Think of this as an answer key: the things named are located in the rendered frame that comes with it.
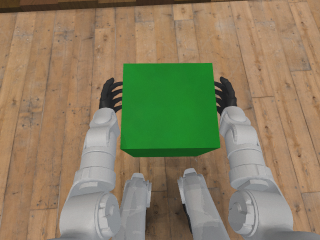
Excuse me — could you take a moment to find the robot left forearm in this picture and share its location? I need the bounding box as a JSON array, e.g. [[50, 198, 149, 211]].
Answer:
[[59, 107, 120, 234]]

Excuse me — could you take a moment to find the left robot hand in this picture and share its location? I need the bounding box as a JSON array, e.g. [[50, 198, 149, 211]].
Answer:
[[99, 77, 123, 113]]

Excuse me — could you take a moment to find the robot left upper arm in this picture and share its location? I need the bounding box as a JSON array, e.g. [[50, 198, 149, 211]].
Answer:
[[46, 191, 122, 240]]

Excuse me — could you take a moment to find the robot right upper arm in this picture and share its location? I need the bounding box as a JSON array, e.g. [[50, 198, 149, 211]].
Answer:
[[228, 188, 320, 240]]

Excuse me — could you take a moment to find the robot right forearm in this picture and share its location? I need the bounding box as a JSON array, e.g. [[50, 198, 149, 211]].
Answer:
[[219, 106, 293, 220]]

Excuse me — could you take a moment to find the robot right foot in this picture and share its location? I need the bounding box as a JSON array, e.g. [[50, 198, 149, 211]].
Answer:
[[182, 204, 193, 234]]

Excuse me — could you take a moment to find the right robot hand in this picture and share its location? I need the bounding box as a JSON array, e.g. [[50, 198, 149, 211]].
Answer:
[[214, 76, 237, 116]]

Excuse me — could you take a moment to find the right robot thigh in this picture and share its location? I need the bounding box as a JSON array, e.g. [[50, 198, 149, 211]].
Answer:
[[177, 172, 230, 240]]

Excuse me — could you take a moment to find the carton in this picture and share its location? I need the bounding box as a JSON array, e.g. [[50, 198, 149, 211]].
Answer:
[[120, 63, 221, 157]]

